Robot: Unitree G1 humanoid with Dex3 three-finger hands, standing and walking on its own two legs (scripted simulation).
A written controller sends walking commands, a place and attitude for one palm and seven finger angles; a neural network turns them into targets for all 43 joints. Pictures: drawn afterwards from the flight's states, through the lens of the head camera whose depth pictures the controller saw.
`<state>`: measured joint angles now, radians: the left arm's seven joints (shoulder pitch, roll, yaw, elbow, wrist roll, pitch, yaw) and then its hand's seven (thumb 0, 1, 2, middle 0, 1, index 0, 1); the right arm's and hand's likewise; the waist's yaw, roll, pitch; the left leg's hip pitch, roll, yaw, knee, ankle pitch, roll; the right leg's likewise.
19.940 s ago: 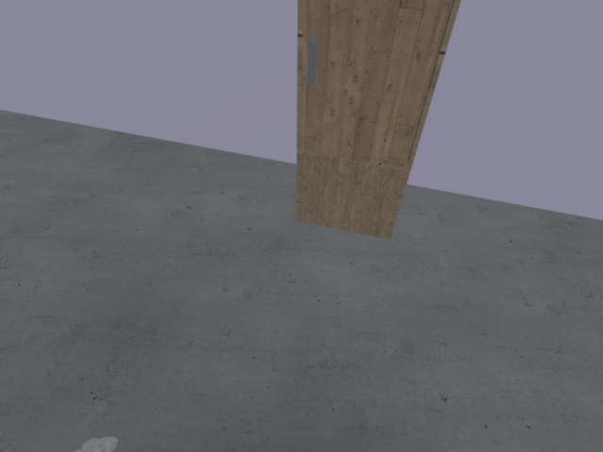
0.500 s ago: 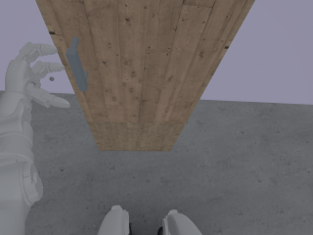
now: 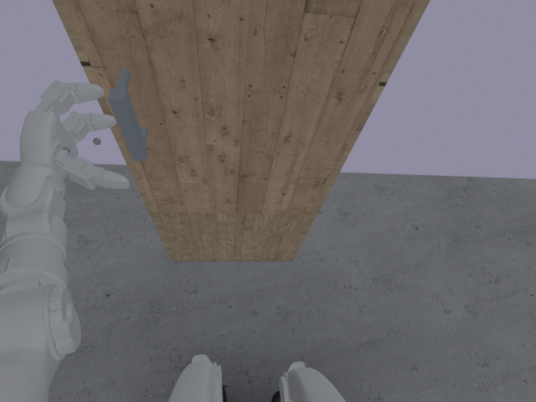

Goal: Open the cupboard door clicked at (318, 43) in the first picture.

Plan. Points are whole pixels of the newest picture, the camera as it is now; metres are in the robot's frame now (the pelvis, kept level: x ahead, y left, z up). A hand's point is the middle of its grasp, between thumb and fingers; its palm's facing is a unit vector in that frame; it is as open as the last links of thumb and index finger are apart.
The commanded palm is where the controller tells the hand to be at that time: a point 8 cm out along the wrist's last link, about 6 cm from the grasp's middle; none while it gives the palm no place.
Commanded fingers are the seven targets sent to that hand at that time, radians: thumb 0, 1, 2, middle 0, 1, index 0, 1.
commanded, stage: slide the fingers in behind the handle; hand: left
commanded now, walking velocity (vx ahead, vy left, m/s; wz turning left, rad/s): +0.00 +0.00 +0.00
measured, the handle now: (132, 118) +0.51 +0.18 +0.08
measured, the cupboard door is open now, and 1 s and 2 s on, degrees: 0 0 0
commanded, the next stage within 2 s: move the hooked fingers beside the handle in 1.28 s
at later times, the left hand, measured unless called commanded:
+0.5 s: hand (103, 144) +0.47 +0.22 +0.07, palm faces +0.06 -1.00 -0.01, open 14.5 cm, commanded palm +0.45 +0.22 +0.07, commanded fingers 0.00 -0.50 0.30 -0.30 -1.20 -0.30 -1.20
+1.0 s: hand (112, 150) +0.46 +0.20 +0.07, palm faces +0.10 -1.00 -0.01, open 15.3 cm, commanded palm +0.44 +0.19 +0.07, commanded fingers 0.00 -0.50 0.30 -0.30 -1.20 -0.30 -1.20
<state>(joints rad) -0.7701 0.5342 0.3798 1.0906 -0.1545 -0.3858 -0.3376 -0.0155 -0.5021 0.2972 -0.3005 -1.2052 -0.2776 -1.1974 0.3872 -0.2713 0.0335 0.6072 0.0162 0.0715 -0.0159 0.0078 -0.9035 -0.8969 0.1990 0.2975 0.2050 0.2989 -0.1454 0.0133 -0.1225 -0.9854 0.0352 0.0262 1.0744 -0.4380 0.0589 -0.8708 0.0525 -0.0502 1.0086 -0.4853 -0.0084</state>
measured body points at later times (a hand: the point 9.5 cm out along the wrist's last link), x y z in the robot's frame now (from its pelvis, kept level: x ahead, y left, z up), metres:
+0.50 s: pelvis +0.00 -0.01 +0.00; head +0.11 +0.03 +0.43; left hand +0.46 +0.27 +0.07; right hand +0.05 -0.27 -0.11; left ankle +0.04 +0.08 -0.66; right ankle +0.00 -0.12 -0.66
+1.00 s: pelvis +0.00 +0.00 +0.00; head +0.10 +0.03 +0.44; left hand +0.45 +0.26 +0.07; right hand +0.07 -0.26 -0.12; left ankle +0.04 +0.08 -0.66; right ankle +0.00 -0.12 -0.66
